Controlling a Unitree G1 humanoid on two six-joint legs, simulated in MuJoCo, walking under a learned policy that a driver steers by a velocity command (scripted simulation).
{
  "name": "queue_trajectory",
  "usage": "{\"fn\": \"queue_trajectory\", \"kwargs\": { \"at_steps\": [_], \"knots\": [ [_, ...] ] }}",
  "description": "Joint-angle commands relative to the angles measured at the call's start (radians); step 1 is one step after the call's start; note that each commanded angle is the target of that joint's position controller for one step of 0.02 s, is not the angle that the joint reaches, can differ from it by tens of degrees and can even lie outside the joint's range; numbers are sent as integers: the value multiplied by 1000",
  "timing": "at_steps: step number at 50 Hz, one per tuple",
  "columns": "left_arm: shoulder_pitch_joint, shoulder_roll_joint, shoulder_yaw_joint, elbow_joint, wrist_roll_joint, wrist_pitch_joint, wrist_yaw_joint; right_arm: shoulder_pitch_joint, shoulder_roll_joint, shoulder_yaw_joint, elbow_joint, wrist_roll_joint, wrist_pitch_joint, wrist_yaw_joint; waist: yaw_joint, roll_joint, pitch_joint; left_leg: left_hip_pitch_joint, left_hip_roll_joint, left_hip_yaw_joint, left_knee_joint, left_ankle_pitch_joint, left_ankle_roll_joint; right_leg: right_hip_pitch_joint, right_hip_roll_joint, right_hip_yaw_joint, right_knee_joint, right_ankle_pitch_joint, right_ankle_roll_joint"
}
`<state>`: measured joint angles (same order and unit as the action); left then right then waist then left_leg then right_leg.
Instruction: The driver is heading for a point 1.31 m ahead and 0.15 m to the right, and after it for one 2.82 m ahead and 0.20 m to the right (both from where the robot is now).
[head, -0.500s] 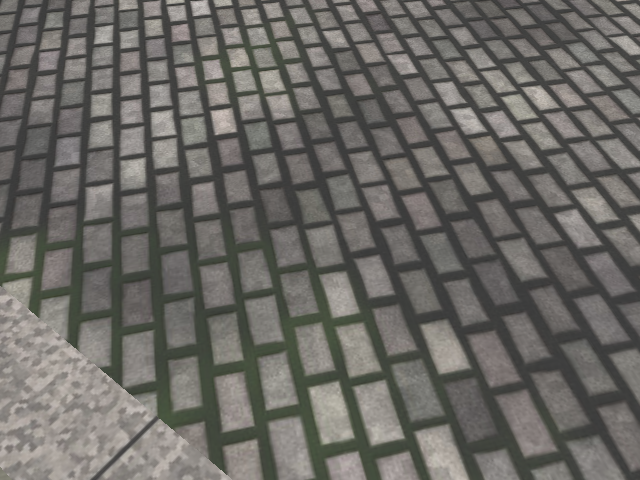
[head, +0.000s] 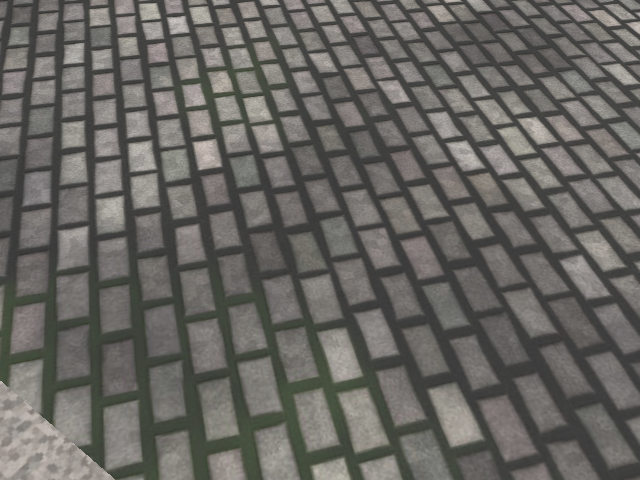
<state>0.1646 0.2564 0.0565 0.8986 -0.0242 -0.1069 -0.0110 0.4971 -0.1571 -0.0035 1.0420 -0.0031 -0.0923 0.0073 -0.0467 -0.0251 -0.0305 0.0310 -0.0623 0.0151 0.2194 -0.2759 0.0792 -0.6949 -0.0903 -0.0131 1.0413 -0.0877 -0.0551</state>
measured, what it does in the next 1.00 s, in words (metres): walks ahead: right foot, then left foot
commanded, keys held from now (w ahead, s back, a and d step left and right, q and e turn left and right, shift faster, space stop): w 0.58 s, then no key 0.42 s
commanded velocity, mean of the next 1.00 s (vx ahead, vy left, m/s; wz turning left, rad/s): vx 0.38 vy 0.00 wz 0.00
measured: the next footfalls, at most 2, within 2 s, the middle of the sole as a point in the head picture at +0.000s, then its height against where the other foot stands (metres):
right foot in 0.24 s outside the picture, level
left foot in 0.76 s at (242, 454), level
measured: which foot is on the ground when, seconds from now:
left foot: down 0.00-0.22, up 0.24-0.74, down 0.76-1.00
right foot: up 0.00-0.22, down 0.24-0.76, up 0.78-1.00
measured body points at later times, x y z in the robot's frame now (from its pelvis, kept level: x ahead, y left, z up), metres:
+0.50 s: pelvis +0.28 -0.03 +0.00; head +0.30 -0.03 +0.45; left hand +0.29 +0.23 -0.14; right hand +0.42 -0.28 -0.12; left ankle +0.36 +0.15 -0.66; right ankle +0.29 -0.10 -0.74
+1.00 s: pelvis +0.47 +0.05 -0.01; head +0.50 +0.07 +0.44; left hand +0.54 +0.31 -0.16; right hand +0.58 -0.20 -0.13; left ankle +0.55 +0.14 -0.74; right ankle +0.48 -0.11 -0.71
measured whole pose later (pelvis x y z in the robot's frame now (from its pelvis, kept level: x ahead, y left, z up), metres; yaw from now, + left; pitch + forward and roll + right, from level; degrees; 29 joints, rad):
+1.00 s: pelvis +0.47 +0.05 -0.01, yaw +0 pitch +2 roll +0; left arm 0.20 0.25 0.03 0.97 0.00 -0.01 0.04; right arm 0.16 -0.21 -0.02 0.91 -0.03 -0.07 0.01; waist 0.00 -0.03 0.03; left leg -0.36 -0.04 0.05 0.41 -0.08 0.06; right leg -0.43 -0.06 0.04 0.82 -0.40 0.04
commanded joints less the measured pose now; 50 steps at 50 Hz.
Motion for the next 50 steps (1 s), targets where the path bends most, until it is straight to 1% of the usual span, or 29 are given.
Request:
{"fn": "queue_trajectory", "kwargs": {
  "at_steps": [1, 5, 7, 9, 10, 11, 12, 13, 14, 15, 16, 17, 18, 20, 23, 28, 33, 35, 36, 37, 38, 39, 40, 41, 43, 44, 45, 47, 50],
  "knots": [
    [-173, -27, -22, -107, 4, -6, -9, 39, -149, -21, -40, -1, -5, -23, -7, 77, 178, -108, 211, -106, -96, 574, 53, -58, 25, -43, -259, 127, 18],
    [-297, 2, -27, -157, -10, -10, -27, 89, -180, -33, -27, 15, -13, -34, -17, 106, 187, -36, 247, -98, -122, 559, 55, 22, 62, -51, -463, 186, -3],
    [-315, 24, -22, -179, -10, -17, -35, 76, -187, -39, -27, 15, -12, -34, 9, 110, 169, 43, 268, -84, -71, 706, 51, 55, 80, -47, -517, 167, -35],
    [-239, 69, -2, -170, -6, -19, -32, 52, -208, -49, -36, 1, -4, -33, 67, 150, 73, 127, 279, -80, 59, 1019, 41, 178, 130, -67, -515, 96, -69],
    [-129, 105, 15, -142, -7, -17, -26, 34, -216, -53, -41, -8, 7, -30, 124, 179, -5, 153, 272, -73, 197, 1161, 37, 296, 158, -76, -514, 55, -91],
    [52, 142, 35, -90, -7, -13, -17, -10, -218, -52, -55, -13, 15, -24, 214, 184, -98, 68, 243, -54, 411, 1167, 19, 532, 142, -57, -547, 93, -124],
    [252, 207, 50, -46, 12, -2, -4, -28, -188, -36, -83, -24, 10, -15, 269, 81, -250, -185, 183, -43, 729, 814, 6, 878, -53, 162, -511, 63, -189],
    [300, 229, 52, -22, 37, -4, -15, 151, -10, 8, -67, -8, -8, 7, 152, -216, -414, -593, -20, -98, 1111, -192, -46, 1218, -317, 692, -596, -92, -386],
    [269, 135, 32, -10, 26, -4, -15, 82, -118, -12, -62, 22, -37, 14, 186, -135, -346, -697, 13, -201, 1238, -258, -14, 1131, -281, 783, -723, -212, -346],
    [146, 97, 20, -27, 14, -6, -13, -44, -180, -31, -113, 50, -48, 13, 148, -97, -138, -758, 70, -162, 1217, -169, -2, 937, -247, 601, -769, -188, -286],
    [50, 70, 9, -47, 14, -12, -19, -119, -195, -35, -135, 49, -51, 3, 108, 27, -54, -709, 121, -136, 1165, -76, -2, 751, -213, 474, -812, -81, -250],
    [5, 35, -5, -50, 25, -18, -31, -156, -200, -50, -139, 35, -42, -9, 71, 85, 3, -654, 150, -113, 1116, -25, -2, 607, -159, 368, -844, 19, -209],
    [-2, 43, -5, -40, 35, -22, -33, -95, -161, -48, -136, 31, -27, -12, 21, 21, -10, -589, 180, -123, 1085, 0, -9, 540, -146, 311, -873, 38, -218],
    [25, 38, -7, -12, 25, -25, -37, -65, -126, -48, -130, 27, -3, -18, 0, -7, 23, -555, 204, -107, 1009, -2, -26, 449, -113, 238, -918, 42, -221],
    [74, 95, 3, 14, 28, -27, -18, -193, -145, -56, -183, 11, 7, -29, 16, -13, 76, -646, 232, -83, 860, 102, -62, 411, -103, 180, -955, 54, -221],
    [179, 131, 9, 37, 14, -9, 5, -397, -130, -51, -242, 10, -3, -21, 86, -15, 80, -686, 201, -47, 519, 351, -70, 514, -77, 117, -943, 78, -164],
    [251, 134, 5, 74, 13, 17, 10, -520, -127, -43, -284, 14, -14, 5, 126, -40, 87, -612, 129, -10, 339, 350, -64, 619, -95, 83, -813, 278, -131],
    [233, 138, 7, 78, 12, 28, 16, -491, -156, -52, -287, 10, -21, 15, 94, -65, 49, -552, 110, -21, 289, 304, -35, 674, -114, 101, -728, 359, -102],
    [201, 144, 8, 72, 9, 32, 19, -428, -175, -60, -269, 4, -25, 16, 52, -68, 15, -467, 91, -12, 242, 323, -16, 682, -102, 96, -660, 409, -79],
    [187, 134, 4, 66, 10, 34, 21, -319, -209, -76, -229, -7, -30, 12, 5, -52, -45, -321, 72, 7, 197, 410, 6, 669, -53, 76, -540, 460, -51],
    [197, 105, -9, 46, 26, 28, 24, -192, -285, -94, -201, -22, -34, 5, -28, 29, -168, -77, 199, -94, 260, 811, 55, 548, 11, 30, -328, 273, -6],
    [356, -7, -43, 74, 38, 17, 17, -134, -325, -94, -196, -40, -18, 2, 11, 265, -307, 273, 460, -370, 322, 1159, 230, 222, 138, -13, 19, -343, 64],
    [416, 22, -40, 109, 16, 12, 10, -89, -258, -78, -180, -17, -7, 11, -2, 283, -427, 289, 506, -503, 267, 1074, 288, 170, 139, 115, 174, -598, 75],
    [347, 104, -18, 96, -2, 19, 10, -158, -231, -69, -193, -2, -1, 17, 3, 191, -324, 171, 454, -429, 233, 912, 245, 126, 95, 132, 231, -570, 76],
    [197, 98, -9, 64, 6, 50, 30, -332, -181, -48, -222, -3, 3, 15, 44, 64, -139, -98, 363, -289, 148, 679, 179, 126, 23, 90, 134, -457, 90],
    [192, 87, -5, 62, 17, 68, 39, -372, -163, -42, -223, -13, 1, 14, 74, 76, -105, -217, 331, -241, 113, 639, 153, 211, -4, 94, 54, -404, 89],
    [216, 50, -11, 69, 20, 83, 43, -396, -172, -45, -216, -24, 4, 14, 98, 114, -95, -295, 305, -201, 83, 593, 148, 290, 3, 73, -23, -362, 93],
    [229, 21, -15, 80, 23, 98, 54, -399, -177, -48, -204, -36, 7, 9, 107, 142, -93, -363, 272, -144, 57, 549, 153, 382, 23, 45, -157, -338, 97],
    [184, 36, -11, 80, 26, 117, 61, -383, -190, -50, -187, -21, 18, -4, 86, 147, -105, -369, 272, -158, 22, 270, 151, 440, 30, 37, -303, -244, 88]
  ]
}}
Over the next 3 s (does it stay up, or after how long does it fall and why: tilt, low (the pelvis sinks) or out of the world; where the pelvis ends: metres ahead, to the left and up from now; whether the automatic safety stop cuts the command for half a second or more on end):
stays up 0.91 0.07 0.00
